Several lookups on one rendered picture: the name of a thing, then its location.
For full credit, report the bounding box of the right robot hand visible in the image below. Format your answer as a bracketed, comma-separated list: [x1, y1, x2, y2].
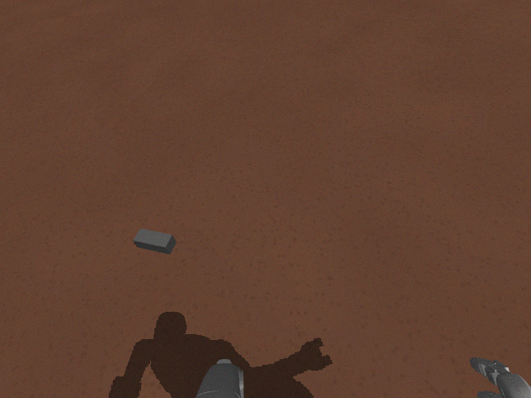
[470, 357, 531, 398]

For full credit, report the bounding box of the carton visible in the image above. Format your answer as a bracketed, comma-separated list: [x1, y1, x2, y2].
[134, 228, 177, 255]

